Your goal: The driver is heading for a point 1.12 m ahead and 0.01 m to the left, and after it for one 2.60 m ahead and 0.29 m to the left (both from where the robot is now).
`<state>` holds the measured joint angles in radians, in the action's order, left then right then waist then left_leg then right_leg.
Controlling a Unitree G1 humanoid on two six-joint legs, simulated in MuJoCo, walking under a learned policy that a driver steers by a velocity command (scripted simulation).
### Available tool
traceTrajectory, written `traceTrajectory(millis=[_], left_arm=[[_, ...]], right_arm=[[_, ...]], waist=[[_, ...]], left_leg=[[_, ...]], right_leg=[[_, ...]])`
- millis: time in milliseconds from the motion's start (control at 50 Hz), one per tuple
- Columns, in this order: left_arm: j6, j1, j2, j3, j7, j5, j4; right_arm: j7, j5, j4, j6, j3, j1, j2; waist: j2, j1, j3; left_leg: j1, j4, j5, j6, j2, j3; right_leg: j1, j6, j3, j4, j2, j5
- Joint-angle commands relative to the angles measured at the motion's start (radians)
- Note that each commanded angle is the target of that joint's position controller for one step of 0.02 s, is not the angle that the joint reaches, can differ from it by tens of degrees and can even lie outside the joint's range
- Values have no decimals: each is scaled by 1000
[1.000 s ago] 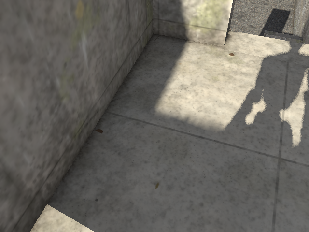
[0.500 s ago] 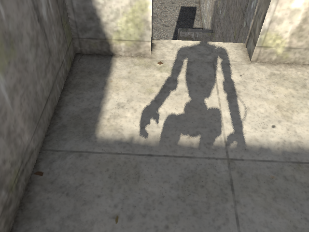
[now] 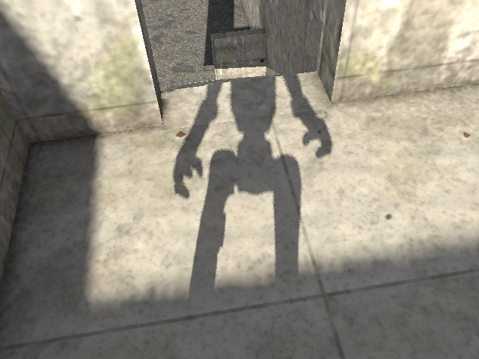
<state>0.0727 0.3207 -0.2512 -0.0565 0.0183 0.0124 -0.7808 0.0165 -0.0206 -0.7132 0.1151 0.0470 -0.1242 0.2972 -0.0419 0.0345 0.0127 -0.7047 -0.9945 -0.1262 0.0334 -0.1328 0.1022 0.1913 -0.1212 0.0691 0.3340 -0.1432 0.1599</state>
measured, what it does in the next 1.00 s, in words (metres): walks ahead: left foot, then right foot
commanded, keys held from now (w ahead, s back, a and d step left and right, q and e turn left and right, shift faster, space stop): w+e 0.16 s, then w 0.48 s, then w+q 0.36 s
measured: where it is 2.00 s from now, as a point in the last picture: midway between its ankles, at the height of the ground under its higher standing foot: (289, 271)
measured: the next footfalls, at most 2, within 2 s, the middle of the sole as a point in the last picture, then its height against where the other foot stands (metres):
left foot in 0.24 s outside the picture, level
right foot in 0.74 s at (328, 343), level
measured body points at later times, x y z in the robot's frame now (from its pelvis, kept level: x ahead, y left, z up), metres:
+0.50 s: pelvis +0.28 +0.04 +0.00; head +0.30 +0.05 +0.45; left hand +0.48 +0.27 -0.11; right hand +0.26 -0.23 -0.12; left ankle +0.29 +0.14 -0.74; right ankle +0.33 -0.12 -0.68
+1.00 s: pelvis +0.52 -0.07 +0.00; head +0.54 -0.08 +0.45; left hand +0.61 +0.20 -0.11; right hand +0.62 -0.36 -0.12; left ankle +0.61 +0.10 -0.66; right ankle +0.50 -0.15 -0.74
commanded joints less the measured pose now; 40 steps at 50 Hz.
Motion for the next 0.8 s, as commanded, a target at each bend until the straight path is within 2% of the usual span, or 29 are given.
traceTrajectory(millis=[20,80,140,160,200,220,240,260,280,300,320,340,360,380,420,480,540,600,660,700,720,740,760,780,800], left_arm=[[12,-7,-154,-36,-20,9,71],[3,44,-169,-38,-28,18,59],[-13,73,-167,-36,-37,23,52],[-18,67,-170,-37,-40,22,54],[-27,37,-167,-37,-50,11,53],[-29,24,-149,-29,-48,7,55],[-27,14,-105,-10,-40,-6,67],[-20,149,-49,7,-38,9,67],[-9,209,-78,11,-34,26,54],[-6,117,-161,-8,-32,37,51],[-6,22,-167,-8,-31,30,67],[-3,-34,-149,-6,-29,13,80],[-2,-47,-137,-9,-26,1,82],[-5,-33,-119,-7,-22,0,77],[-11,-20,-83,1,-19,-1,69],[-5,-115,-61,14,-19,-14,107],[9,-207,-47,21,-11,-11,133],[15,-296,-60,18,-2,1,161],[21,-350,-80,11,9,7,194],[31,-304,-105,-1,18,5,187],[34,-210,-133,-18,15,3,160],[34,-47,-186,-43,4,-5,118],[32,119,-276,-64,-10,-27,100],[24,141,-289,-63,-3,-30,91],[27,105,-193,-40,-2,-17,91]], right_arm=[[3,0,76,0,6,37,32],[-12,14,115,10,0,145,29],[-39,22,139,25,9,185,63],[-45,22,140,30,14,177,76],[-47,25,114,40,26,93,104],[-42,17,86,45,38,-3,122],[-36,2,66,49,49,-135,159],[-32,-13,38,41,71,-276,233],[-42,8,6,33,62,-315,175],[-37,24,19,30,41,-261,99],[-33,21,30,20,32,-199,77],[-33,17,26,15,26,-162,69],[-34,11,22,17,18,-142,53],[-37,9,16,18,13,-136,47],[-42,19,-3,23,13,-153,54],[-38,30,-28,20,22,-179,99],[-32,43,-51,3,27,-211,130],[-30,49,-83,-9,26,-265,140],[-27,55,-112,-22,26,-290,145],[-25,51,-116,-41,32,-286,169],[-23,50,-111,-47,30,-269,170],[-23,41,-99,-47,16,-258,141],[-19,18,-58,-36,-11,-268,54],[-17,40,-58,-19,-27,-378,-4],[-16,64,-70,-16,3,-322,109]], waist=[[92,-7,5],[116,39,1],[123,45,-5],[135,34,-8],[179,-13,-31],[174,-63,-75],[122,-125,-200],[-130,-109,-360],[-291,-98,-375],[-150,-112,-218],[-41,-105,-106],[7,-86,-24],[4,-59,-1],[-18,-42,-1],[-40,-34,-11],[-24,-53,4],[-32,-85,14],[-39,-116,32],[-48,-113,53],[-58,-70,27],[-43,-12,-26],[-12,61,-138],[147,109,-294],[363,59,-384],[229,74,-261]], left_leg=[[81,222,176,19,58,-48],[116,399,231,16,103,-51],[131,489,186,-8,121,-16],[151,508,146,-21,126,-9],[246,516,82,-56,127,-20],[385,569,94,-89,141,-47],[627,549,105,-153,41,32],[1023,560,-12,-307,-171,395],[1093,676,-207,-356,-278,692],[977,699,-298,-311,-252,613],[837,715,-228,-276,-207,459],[713,748,-115,-264,-160,356],[648,772,-31,-248,-119,280],[607,795,25,-242,-90,230],[577,821,135,-258,-70,158],[578,855,203,-270,-72,93],[577,863,196,-243,-49,28],[608,851,165,-234,-65,16],[680,820,178,-216,-107,45],[697,745,242,-205,-114,60],[668,640,356,-185,-82,37],[562,437,356,-152,-23,-4],[287,76,37,-93,81,-68],[32,-160,-469,-70,173,-16],[-47,-262,-418,-69,119,51]], right_leg=[[104,-137,181,-113,203,-190],[47,-112,228,-80,215,-104],[-61,-103,322,-4,260,-80],[-91,-95,351,22,273,-93],[-130,-72,363,80,291,-187],[-129,-51,336,172,250,-319],[-50,-21,281,392,196,-309],[278,60,151,742,51,-20],[481,72,150,910,32,407],[558,70,181,989,86,343],[554,72,136,987,125,256],[543,76,109,928,155,192],[510,75,89,866,194,148],[470,78,63,825,211,126],[449,91,21,758,222,103],[476,113,-4,579,241,-1],[422,114,-32,382,226,-142],[381,112,-51,276,202,-198],[371,83,-43,205,193,-138],[268,61,-59,159,170,-64],[117,42,-78,119,148,-67],[-134,9,-42,131,195,-91],[-457,-67,244,131,437,-63],[-583,-165,602,12,581,109],[-474,-131,545,-21,546,190]])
